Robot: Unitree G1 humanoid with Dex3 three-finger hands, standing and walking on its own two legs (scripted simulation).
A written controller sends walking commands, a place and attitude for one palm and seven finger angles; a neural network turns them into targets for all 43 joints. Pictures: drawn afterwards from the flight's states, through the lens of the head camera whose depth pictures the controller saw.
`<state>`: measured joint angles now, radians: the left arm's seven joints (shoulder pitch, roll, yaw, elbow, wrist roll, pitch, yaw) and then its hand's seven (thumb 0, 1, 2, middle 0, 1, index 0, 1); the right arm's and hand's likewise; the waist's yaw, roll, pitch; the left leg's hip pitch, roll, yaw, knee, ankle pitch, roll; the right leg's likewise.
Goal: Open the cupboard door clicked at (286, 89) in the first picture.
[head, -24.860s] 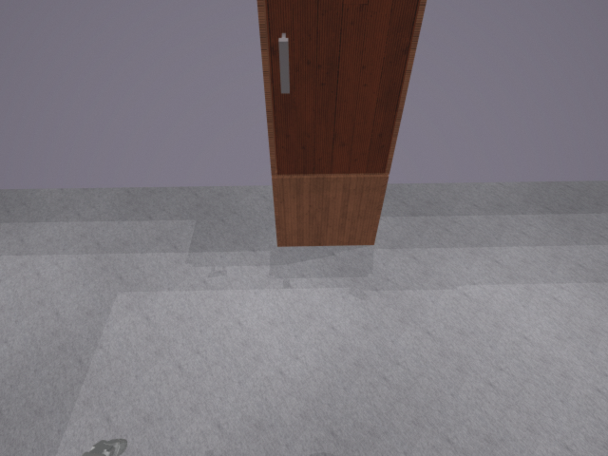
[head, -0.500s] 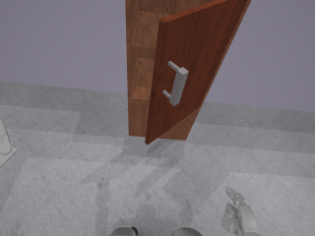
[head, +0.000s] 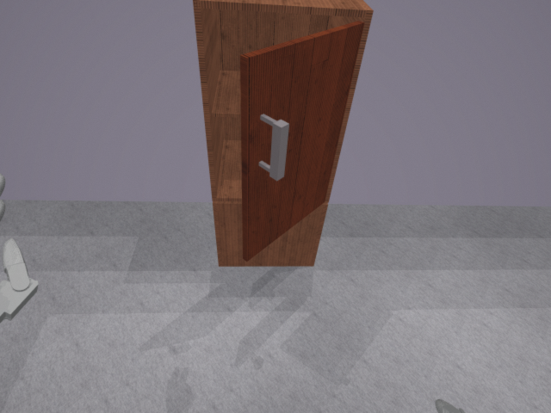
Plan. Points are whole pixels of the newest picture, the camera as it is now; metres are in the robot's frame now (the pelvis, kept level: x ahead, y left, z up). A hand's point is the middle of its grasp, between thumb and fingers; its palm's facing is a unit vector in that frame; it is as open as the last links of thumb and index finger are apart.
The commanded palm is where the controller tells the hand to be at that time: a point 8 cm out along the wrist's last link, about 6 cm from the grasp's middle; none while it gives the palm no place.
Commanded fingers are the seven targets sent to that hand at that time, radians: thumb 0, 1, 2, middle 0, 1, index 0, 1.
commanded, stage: stop stepping back and stand still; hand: left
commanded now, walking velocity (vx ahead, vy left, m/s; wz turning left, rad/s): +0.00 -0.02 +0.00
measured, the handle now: (271, 147) +0.63 +0.05 +0.07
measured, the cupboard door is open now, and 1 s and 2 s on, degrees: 44 44 44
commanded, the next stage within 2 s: let the arm hang, fingers relaxed in 0.36 s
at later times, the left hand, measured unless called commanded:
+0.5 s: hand (35, 328) +0.17 +0.28 +0.12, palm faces +0.39 -0.80 -0.45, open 7.4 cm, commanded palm none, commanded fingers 0.00 0.90 0.90 -0.20 -0.30 -0.20 -0.30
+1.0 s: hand out of the picture -0.13 +0.22 -0.15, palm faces +0.07 -0.97 -0.25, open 7.3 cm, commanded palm none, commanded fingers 0.00 0.90 0.90 -0.20 -0.30 -0.20 -0.30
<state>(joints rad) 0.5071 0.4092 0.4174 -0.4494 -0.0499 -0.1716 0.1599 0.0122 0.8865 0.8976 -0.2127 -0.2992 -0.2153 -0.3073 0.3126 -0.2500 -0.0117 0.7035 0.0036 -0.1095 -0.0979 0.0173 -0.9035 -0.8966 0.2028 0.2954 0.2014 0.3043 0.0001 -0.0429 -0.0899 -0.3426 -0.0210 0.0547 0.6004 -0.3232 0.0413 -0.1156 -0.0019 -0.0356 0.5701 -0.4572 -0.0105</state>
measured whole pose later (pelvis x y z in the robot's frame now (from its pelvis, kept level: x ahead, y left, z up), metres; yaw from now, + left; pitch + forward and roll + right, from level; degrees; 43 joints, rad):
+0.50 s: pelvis -0.04 +0.01 +0.01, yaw +0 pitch +0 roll -1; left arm 0.41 0.35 0.32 -0.21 0.00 -0.18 0.11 0.01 0.89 0.90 -0.20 -0.30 -0.21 -0.31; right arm 0.22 -0.26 -0.02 0.73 -0.01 -0.14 -0.05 0.02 -0.90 -0.90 0.20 0.30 0.20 0.30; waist 0.03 0.03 0.01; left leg -0.28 0.01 0.01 0.54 -0.25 0.01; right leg -0.22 0.00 -0.07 0.52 -0.27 -0.01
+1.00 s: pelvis -0.08 +0.01 +0.02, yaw +3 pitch -2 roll -1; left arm 0.33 0.24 0.01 1.12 0.01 0.03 0.00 0.01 0.93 0.90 -0.20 -0.30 -0.20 -0.30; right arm 0.23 -0.22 -0.01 1.06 -0.02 0.04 -0.01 0.01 -0.91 -0.90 0.20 0.29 0.20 0.30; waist 0.02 0.02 0.08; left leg -0.26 -0.02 -0.03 0.45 -0.15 0.02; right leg -0.19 -0.01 -0.05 0.42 -0.20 -0.01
